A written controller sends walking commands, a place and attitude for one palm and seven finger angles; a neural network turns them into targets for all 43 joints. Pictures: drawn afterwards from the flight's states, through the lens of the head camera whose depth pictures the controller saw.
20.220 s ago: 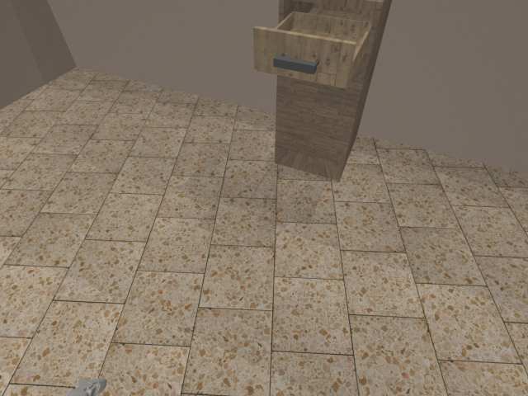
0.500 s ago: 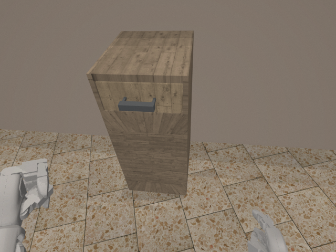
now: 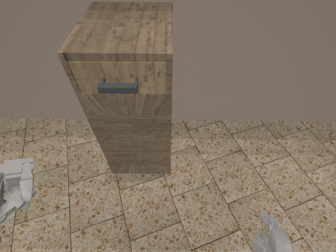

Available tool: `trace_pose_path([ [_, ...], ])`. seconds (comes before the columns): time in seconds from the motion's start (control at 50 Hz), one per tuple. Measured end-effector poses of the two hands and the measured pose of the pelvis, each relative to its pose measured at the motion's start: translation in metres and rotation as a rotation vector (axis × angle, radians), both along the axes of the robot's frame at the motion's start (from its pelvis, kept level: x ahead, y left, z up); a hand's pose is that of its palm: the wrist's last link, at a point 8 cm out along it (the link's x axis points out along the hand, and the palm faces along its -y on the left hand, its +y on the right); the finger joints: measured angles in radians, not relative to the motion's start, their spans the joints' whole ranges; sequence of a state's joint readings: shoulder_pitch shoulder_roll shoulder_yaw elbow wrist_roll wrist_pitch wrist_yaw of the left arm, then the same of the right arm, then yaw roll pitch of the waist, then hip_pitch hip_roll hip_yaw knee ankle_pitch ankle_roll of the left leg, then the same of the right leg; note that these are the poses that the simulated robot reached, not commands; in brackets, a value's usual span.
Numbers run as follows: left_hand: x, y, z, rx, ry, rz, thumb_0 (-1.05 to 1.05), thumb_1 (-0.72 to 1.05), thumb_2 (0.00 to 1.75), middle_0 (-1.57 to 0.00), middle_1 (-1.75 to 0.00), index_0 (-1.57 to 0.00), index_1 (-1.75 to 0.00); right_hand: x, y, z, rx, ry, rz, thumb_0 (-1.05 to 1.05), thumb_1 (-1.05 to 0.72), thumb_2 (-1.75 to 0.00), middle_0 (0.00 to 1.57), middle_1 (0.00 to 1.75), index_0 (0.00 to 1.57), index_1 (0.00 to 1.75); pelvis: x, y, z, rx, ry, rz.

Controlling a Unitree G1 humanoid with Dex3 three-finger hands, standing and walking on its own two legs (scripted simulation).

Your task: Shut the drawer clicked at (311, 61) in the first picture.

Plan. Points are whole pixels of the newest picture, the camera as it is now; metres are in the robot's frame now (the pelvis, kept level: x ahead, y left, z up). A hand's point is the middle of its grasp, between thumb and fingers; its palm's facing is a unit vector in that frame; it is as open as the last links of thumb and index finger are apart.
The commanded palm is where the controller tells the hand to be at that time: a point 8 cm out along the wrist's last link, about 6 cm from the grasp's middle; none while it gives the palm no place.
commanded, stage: step back with the hand held close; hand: left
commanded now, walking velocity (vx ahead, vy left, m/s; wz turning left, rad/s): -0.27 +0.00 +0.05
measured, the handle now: (119, 84) +0.65 +0.21 +0.00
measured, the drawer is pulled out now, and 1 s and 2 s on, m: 0.00 0.00 0.00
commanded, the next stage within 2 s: stop stepping back and stand still in 1.04 s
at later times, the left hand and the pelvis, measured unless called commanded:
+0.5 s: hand out of the picture +0.13 +0.26 +0.16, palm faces +0.38 -0.78 -0.49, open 3.3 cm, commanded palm +0.05 +0.30 +0.18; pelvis -0.06 +0.02 -0.01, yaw +3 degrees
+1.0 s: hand out of the picture +0.04 +0.25 +0.17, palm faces +0.41 -0.80 -0.44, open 3.2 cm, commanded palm -0.03 +0.28 +0.18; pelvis -0.15 -0.01 +0.00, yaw +2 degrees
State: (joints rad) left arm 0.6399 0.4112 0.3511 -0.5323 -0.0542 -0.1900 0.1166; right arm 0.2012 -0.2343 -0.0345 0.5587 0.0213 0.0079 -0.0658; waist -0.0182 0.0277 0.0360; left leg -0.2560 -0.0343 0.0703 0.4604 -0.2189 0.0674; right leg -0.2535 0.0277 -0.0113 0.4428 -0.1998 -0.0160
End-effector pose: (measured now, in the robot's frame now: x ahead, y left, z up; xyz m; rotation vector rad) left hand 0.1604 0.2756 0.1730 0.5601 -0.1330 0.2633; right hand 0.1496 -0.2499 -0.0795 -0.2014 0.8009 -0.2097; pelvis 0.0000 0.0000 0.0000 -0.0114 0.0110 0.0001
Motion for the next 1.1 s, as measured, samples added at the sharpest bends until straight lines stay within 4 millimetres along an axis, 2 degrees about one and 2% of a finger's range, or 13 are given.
trace_pose_path([
  [0.12,-0.026,0.010,0.008,0.027,-0.061,0.021,0.01,0.89,0.90,-1.40,-1.60,-1.41,-1.60,-0.004,0.016,0.004,0.001,-0.057,0.036,0.01,-0.90,-0.90,0.20,0.30,0.20,0.30,-0.018,0.007,-0.004,0.003,-0.007,0.002],
  [0.26,-0.051,0.017,-0.001,0.003,-0.091,0.058,0.01,0.89,0.90,-1.40,-1.60,-1.41,-1.60,-0.014,0.032,0.003,0.013,-0.106,0.078,0.01,-0.90,-0.90,0.20,0.30,0.20,0.30,-0.039,0.012,-0.009,-0.010,-0.013,0.007],
  [0.42,-0.063,0.020,-0.005,-0.011,-0.141,0.023,0.01,0.89,0.90,-1.40,-1.60,-1.41,-1.60,-0.044,0.034,0.002,-0.037,-0.061,0.095,0.01,-0.90,-0.90,0.20,0.30,0.20,0.30,-0.057,0.017,-0.013,-0.025,-0.009,0.030],
  [0.56,-0.076,0.026,0.012,0.075,-0.182,0.024,0.01,0.89,0.90,-1.40,-1.60,-1.41,-1.60,-0.057,0.034,-0.001,-0.042,-0.031,0.098,0.01,-0.90,-0.90,0.20,0.30,0.20,0.30,-0.064,0.014,-0.012,-0.038,0.030,0.045],
  [0.64,-0.080,0.017,0.006,0.055,-0.161,-0.009,0.01,0.89,0.90,-1.40,-1.60,-1.41,-1.60,-0.058,0.032,-0.001,-0.037,-0.042,0.117,0.01,-0.90,-0.90,0.20,0.30,0.20,0.30,-0.079,0.008,-0.012,-0.026,0.048,0.016],
  [0.74,-0.093,-0.006,-0.002,0.014,-0.108,-0.082,0.01,0.89,0.90,-1.40,-1.60,-1.41,-1.60,-0.067,0.025,0.000,-0.020,-0.069,0.130,0.01,-0.90,-0.90,0.20,0.30,0.20,0.30,-0.105,-0.002,-0.012,-0.026,0.030,0.012],
  [0.84,-0.127,-0.018,0.011,0.058,-0.116,-0.104,0.01,0.89,0.90,-1.40,-1.60,-1.41,-1.60,-0.086,0.013,0.006,-0.007,-0.104,0.106,0.01,-0.90,-0.90,0.20,0.30,0.20,0.30,-0.125,-0.012,-0.013,-0.029,0.015,0.026],
  [0.94,-0.155,-0.004,0.020,0.024,-0.182,-0.004,0.01,0.89,0.90,-1.40,-1.60,-1.41,-1.60,-0.116,0.003,0.013,-0.034,-0.037,0.068,0.01,-0.90,-0.90,0.20,0.30,0.20,0.30,-0.135,-0.011,-0.002,0.016,0.031,0.030],
  [1.02,-0.167,0.011,0.005,-0.022,-0.174,0.056,0.01,0.89,0.90,-1.40,-1.60,-1.41,-1.60,-0.134,0.004,0.011,-0.076,-0.029,0.066,0.01,-0.90,-0.90,0.20,0.30,0.20,0.30,-0.154,-0.003,-0.006,0.005,0.044,0.051],
  [1.1,-0.181,0.014,-0.010,-0.022,-0.133,0.027,0.01,0.89,0.90,-1.40,-1.60,-1.41,-1.60,-0.155,0.015,0.004,-0.060,-0.035,0.076,0.01,-0.90,-0.90,0.20,0.30,0.20,0.30,-0.184,0.001,-0.011,0.028,0.031,0.051],
])
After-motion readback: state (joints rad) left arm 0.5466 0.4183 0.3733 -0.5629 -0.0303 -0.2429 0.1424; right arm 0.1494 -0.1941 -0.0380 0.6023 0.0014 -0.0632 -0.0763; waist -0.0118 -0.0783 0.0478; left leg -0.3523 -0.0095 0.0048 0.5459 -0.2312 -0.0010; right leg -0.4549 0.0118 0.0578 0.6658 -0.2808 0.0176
